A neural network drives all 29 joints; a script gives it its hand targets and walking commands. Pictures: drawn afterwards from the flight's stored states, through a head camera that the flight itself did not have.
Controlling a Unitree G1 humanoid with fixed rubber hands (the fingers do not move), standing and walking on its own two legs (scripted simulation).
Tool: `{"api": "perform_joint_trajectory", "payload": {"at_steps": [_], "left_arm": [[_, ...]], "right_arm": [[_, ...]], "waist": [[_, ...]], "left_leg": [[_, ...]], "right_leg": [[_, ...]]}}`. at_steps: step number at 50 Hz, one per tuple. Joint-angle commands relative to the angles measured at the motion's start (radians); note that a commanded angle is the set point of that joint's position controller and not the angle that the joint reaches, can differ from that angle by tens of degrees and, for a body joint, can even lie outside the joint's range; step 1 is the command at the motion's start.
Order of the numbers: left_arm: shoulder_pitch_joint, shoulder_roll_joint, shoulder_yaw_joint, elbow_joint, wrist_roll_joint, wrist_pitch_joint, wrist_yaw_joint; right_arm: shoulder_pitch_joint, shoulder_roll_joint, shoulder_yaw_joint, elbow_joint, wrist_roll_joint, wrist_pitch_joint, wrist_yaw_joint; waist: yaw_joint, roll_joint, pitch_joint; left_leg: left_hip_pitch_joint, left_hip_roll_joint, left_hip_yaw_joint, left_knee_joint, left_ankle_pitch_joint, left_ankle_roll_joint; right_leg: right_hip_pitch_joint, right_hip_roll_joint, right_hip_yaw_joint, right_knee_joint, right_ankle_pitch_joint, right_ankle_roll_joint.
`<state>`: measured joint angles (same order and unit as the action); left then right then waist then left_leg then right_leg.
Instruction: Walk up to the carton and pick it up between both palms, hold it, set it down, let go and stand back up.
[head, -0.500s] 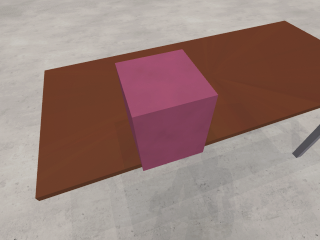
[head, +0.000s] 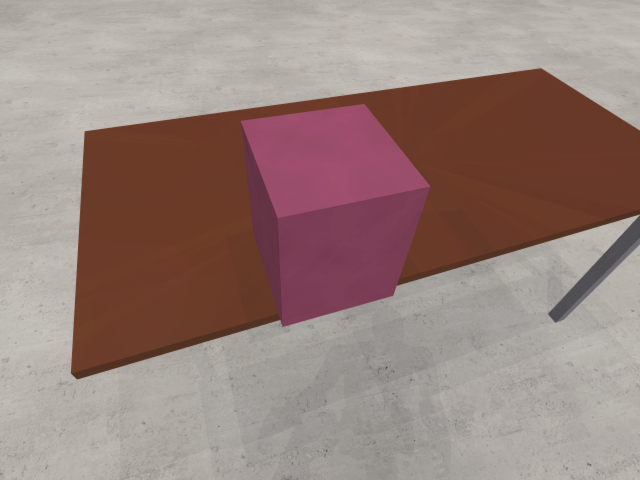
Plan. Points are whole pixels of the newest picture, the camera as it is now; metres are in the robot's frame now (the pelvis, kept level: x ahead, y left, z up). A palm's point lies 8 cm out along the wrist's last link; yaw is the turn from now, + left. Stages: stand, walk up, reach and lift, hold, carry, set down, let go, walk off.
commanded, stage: walk up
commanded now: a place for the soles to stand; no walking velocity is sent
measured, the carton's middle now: (323, 215) +0.51 +0.00 +0.03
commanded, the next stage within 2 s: none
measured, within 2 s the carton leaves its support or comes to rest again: neither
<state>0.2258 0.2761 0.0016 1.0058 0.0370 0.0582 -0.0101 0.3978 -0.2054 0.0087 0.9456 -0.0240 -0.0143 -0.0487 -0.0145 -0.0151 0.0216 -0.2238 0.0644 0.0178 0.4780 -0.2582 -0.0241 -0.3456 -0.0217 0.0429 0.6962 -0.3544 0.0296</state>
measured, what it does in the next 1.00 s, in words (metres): steps on the spot: right foot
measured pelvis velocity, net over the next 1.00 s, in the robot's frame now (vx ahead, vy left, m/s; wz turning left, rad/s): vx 0.03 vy -0.02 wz -0.01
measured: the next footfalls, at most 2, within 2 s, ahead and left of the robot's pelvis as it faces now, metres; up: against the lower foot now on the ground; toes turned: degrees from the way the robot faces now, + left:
right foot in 0.06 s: +0.04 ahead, -0.15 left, +0.00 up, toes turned +0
right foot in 1.36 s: +0.19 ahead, -0.26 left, +0.00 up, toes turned +1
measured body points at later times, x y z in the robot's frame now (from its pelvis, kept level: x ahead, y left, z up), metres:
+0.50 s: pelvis +0.02 -0.02 +0.00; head +0.03 -0.02 +0.44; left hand +0.03 +0.23 -0.15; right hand +0.04 -0.27 -0.15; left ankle +0.00 +0.14 -0.74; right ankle +0.00 -0.15 -0.74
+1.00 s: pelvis +0.03 -0.02 -0.01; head +0.03 -0.02 +0.44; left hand +0.05 +0.24 -0.15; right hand +0.05 -0.27 -0.16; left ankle +0.00 +0.14 -0.74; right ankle +0.00 -0.15 -0.74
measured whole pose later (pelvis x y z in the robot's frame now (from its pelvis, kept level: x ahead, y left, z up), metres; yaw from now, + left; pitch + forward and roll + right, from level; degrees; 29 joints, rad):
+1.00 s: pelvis +0.03 -0.02 -0.01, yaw -1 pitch -2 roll +0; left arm 0.31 0.24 -0.04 1.00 0.01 0.00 0.01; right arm 0.32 -0.26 0.05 0.96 -0.03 -0.01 -0.01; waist 0.01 0.01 0.03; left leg -0.17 0.07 0.01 0.53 -0.33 -0.05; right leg -0.19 -0.03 0.01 0.56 -0.34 0.02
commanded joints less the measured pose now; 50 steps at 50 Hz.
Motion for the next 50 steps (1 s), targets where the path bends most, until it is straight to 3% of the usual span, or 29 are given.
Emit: {"api": "perform_joint_trajectory", "payload": {"at_steps": [1, 2, 3, 4, 5, 6, 8, 10, 11, 14, 18, 20, 22, 23, 24, 25, 27, 28, 30, 31, 32, 34, 35, 36, 39, 42, 44, 49, 50], "left_arm": [[0.012, -0.005, -0.013, -0.046, -0.011, -0.055, 0.010], [0.039, 0.030, -0.005, -0.043, -0.009, -0.066, 0.018], [0.082, 0.066, 0.006, -0.041, -0.005, -0.077, 0.026], [0.116, 0.116, 0.020, -0.033, -0.003, -0.083, 0.032], [0.081, 0.164, 0.028, -0.040, -0.016, -0.076, 0.027], [0.071, 0.150, 0.023, -0.027, -0.026, -0.066, 0.021], [0.034, 0.098, -0.002, -0.033, -0.030, -0.056, 0.015], [0.031, 0.063, -0.014, -0.034, -0.023, -0.058, 0.017], [0.068, 0.062, -0.013, -0.028, -0.024, -0.061, 0.015], [0.125, 0.092, -0.006, 0.000, -0.026, -0.068, 0.016], [0.109, 0.087, -0.007, -0.013, -0.029, -0.075, 0.018], [0.115, 0.091, -0.012, -0.014, -0.026, -0.077, 0.020], [0.127, 0.085, -0.011, -0.016, -0.021, -0.081, 0.023], [0.130, 0.085, -0.013, -0.020, -0.019, -0.082, 0.024], [0.121, 0.082, -0.014, -0.022, -0.018, -0.082, 0.025], [0.119, 0.081, -0.013, -0.026, -0.019, -0.082, 0.027], [0.131, 0.079, -0.013, -0.035, -0.019, -0.075, 0.027], [0.134, 0.098, -0.006, -0.035, -0.022, -0.075, 0.029], [0.126, 0.092, -0.005, -0.041, -0.020, -0.067, 0.030], [0.121, 0.080, -0.011, -0.042, -0.018, -0.065, 0.030], [0.136, 0.074, -0.010, -0.035, -0.017, -0.064, 0.029], [0.127, 0.077, -0.015, -0.043, -0.022, -0.064, 0.029], [0.143, 0.067, -0.017, -0.044, -0.017, -0.065, 0.031], [0.135, 0.081, -0.015, -0.044, -0.017, -0.066, 0.031], [0.149, 0.116, -0.003, -0.042, -0.021, -0.073, 0.031], [0.156, 0.109, -0.009, -0.039, -0.019, -0.072, 0.028], [0.153, 0.114, -0.004, -0.046, -0.023, -0.072, 0.026], [0.139, 0.109, -0.008, -0.055, -0.026, -0.069, 0.027], [0.125, 0.112, -0.010, -0.040, -0.031, -0.067, 0.027]], "right_arm": [[0.023, -0.184, -0.037, -0.040, -0.019, -0.015, 0.021], [0.032, -0.193, -0.032, -0.030, -0.021, -0.015, 0.026], [0.054, -0.176, -0.025, -0.030, -0.022, -0.019, 0.031], [0.084, -0.126, -0.006, -0.036, -0.015, -0.024, 0.033], [0.095, -0.082, 0.011, -0.034, -0.001, -0.022, 0.033], [0.060, -0.081, 0.010, -0.035, -0.001, -0.016, 0.027], [0.016, -0.118, 0.003, -0.035, -0.001, -0.016, 0.027], [0.036, -0.137, 0.000, -0.009, 0.002, -0.021, 0.035], [0.018, -0.150, -0.003, -0.009, 0.002, -0.021, 0.032], [0.022, -0.136, 0.000, -0.007, -0.006, -0.018, 0.030], [0.028, -0.136, 0.004, -0.005, -0.001, -0.021, 0.029], [0.011, -0.145, 0.005, -0.006, -0.002, -0.024, 0.029], [0.015, -0.157, -0.002, -0.014, -0.004, -0.025, 0.026], [0.022, -0.155, -0.001, -0.014, -0.004, -0.025, 0.027], [0.029, -0.156, -0.002, -0.016, -0.006, -0.024, 0.028], [0.026, -0.158, -0.002, -0.013, -0.010, -0.024, 0.027], [0.001, -0.165, -0.005, -0.023, -0.005, -0.014, 0.025], [0.001, -0.162, -0.003, -0.020, -0.009, -0.011, 0.024], [0.014, -0.157, 0.000, -0.017, -0.006, -0.009, 0.025], [0.011, -0.177, -0.001, -0.016, -0.012, -0.007, 0.024], [0.012, -0.178, -0.006, -0.018, -0.004, -0.006, 0.023], [-0.002, -0.174, -0.003, -0.016, -0.003, -0.002, 0.024], [-0.016, -0.193, -0.009, -0.027, -0.002, -0.003, 0.026], [-0.018, -0.186, -0.006, -0.020, -0.003, -0.002, 0.029], [-0.027, -0.170, 0.005, -0.027, -0.004, -0.003, 0.030], [-0.024, -0.176, 0.006, -0.020, -0.006, -0.005, 0.029], [-0.020, -0.172, 0.009, -0.023, -0.006, -0.005, 0.028], [-0.035, -0.170, 0.013, -0.029, -0.006, -0.005, 0.027], [-0.037, -0.164, 0.015, -0.015, -0.004, -0.002, 0.026]], "waist": [[-0.009, 0.146, -0.018], [-0.004, 0.146, -0.025], [0.008, 0.095, -0.085], [0.005, -0.011, -0.122], [-0.016, -0.087, -0.102], [-0.008, -0.085, -0.041], [-0.002, -0.081, 0.082], [0.006, -0.028, 0.106], [0.031, -0.022, 0.107], [0.018, -0.024, 0.108], [0.009, 0.006, 0.066], [0.012, 0.032, 0.056], [0.012, 0.038, 0.013], [0.017, 0.007, -0.022], [0.001, 0.044, -0.035], [0.013, 0.041, -0.038], [0.017, 0.041, -0.021], [0.016, 0.002, -0.021], [0.014, -0.004, 0.013], [0.015, 0.045, 0.034], [0.023, 0.028, 0.033], [0.013, 0.053, 0.068], [0.026, 0.068, 0.042], [0.024, 0.046, 0.051], [0.023, 0.018, 0.049], [0.022, -0.008, 0.020], [0.023, -0.017, -0.010], [0.022, -0.002, 0.020], [0.010, -0.027, 0.068]], "left_leg": [[0.090, 0.100, -0.107, -0.061, 0.039, 0.141], [0.048, 0.097, -0.092, -0.012, 0.125, 0.126], [0.022, 0.083, -0.087, 0.055, 0.151, 0.101], [-0.064, 0.051, -0.061, 0.104, 0.049, 0.065], [-0.091, 0.006, -0.007, 0.058, -0.093, 0.035], [-0.014, 0.012, -0.004, 0.008, -0.123, 0.031], [0.021, 0.019, -0.035, -0.041, -0.056, 0.049], [-0.025, 0.029, -0.060, -0.077, -0.011, 0.059], [-0.018, 0.034, -0.072, -0.074, -0.020, 0.061], [-0.010, 0.006, -0.041, -0.052, -0.050, 0.053], [0.014, 0.006, -0.042, -0.044, -0.003, 0.056], [0.030, 0.012, -0.051, -0.038, 0.062, 0.060], [0.071, 0.028, -0.055, -0.004, 0.221, 0.068], [0.077, 0.034, -0.059, -0.007, 0.236, 0.071], [0.083, 0.040, -0.043, -0.001, 0.264, 0.069], [0.080, 0.037, -0.057, -0.003, 0.279, 0.079], [0.065, 0.039, -0.040, 0.011, 0.247, 0.070], [0.051, 0.035, -0.036, 0.032, 0.254, 0.065], [0.041, 0.035, -0.049, 0.019, 0.249, 0.064], [0.036, 0.042, -0.061, 0.009, 0.248, 0.072], [0.035, 0.043, -0.066, -0.001, 0.223, 0.074], [0.044, 0.039, -0.062, -0.020, 0.209, 0.077], [0.048, 0.048, -0.084, -0.019, 0.212, 0.091], [0.026, 0.061, -0.081, -0.023, 0.183, 0.085], [0.028, 0.023, -0.053, 0.015, 0.200, 0.076], [0.045, 0.026, -0.040, 0.024, 0.192, 0.068], [0.044, 0.017, -0.020, 0.017, 0.151, 0.053], [0.046, 0.024, -0.026, 0.006, 0.164, 0.062], [0.027, 0.022, -0.018, -0.008, 0.137, 0.055]], "right_leg": [[0.085, 0.047, -0.106, -0.375, 0.124, -0.004], [0.174, 0.020, -0.086, -0.401, 0.209, -0.015], [0.270, -0.038, -0.006, -0.399, 0.269, -0.029], [0.366, -0.129, 0.120, -0.377, 0.330, -0.057], [0.321, -0.175, 0.178, -0.334, 0.282, -0.104], [0.166, -0.179, 0.185, -0.357, 0.134, -0.123], [0.053, -0.103, 0.091, -0.379, 0.036, -0.090], [0.079, -0.052, 0.031, -0.316, 0.073, -0.076], [0.079, -0.041, 0.023, -0.311, 0.084, -0.068], [0.079, -0.055, 0.051, -0.328, 0.068, -0.075], [0.084, -0.057, 0.038, -0.321, 0.106, -0.078], [0.095, -0.052, 0.029, -0.285, 0.195, -0.077], [0.121, -0.053, 0.000, -0.241, 0.340, -0.075], [0.135, -0.046, -0.007, -0.232, 0.334, -0.073], [0.156, -0.047, -0.013, -0.212, 0.351, -0.067], [0.149, -0.047, -0.012, -0.201, 0.354, -0.070], [0.152, -0.043, -0.015, -0.208, 0.338, -0.069], [0.159, -0.046, -0.021, -0.206, 0.358, -0.066], [0.144, -0.043, -0.017, -0.189, 0.329, -0.071], [0.116, -0.043, -0.018, -0.183, 0.319, -0.068], [0.115, -0.041, -0.027, -0.186, 0.284, -0.063], [0.075, -0.037, -0.014, -0.189, 0.254, -0.060], [0.089, -0.036, -0.014, -0.192, 0.262, -0.059], [0.105, -0.030, -0.025, -0.198, 0.228, -0.056], [0.123, -0.048, 0.013, -0.225, 0.325, -0.073], [0.142, -0.052, 0.019, -0.221, 0.352, -0.084], [0.162, -0.063, 0.032, -0.226, 0.345, -0.088], [0.136, -0.052, 0.022, -0.225, 0.320, -0.081], [0.107, -0.055, 0.030, -0.237, 0.300, -0.083]]}}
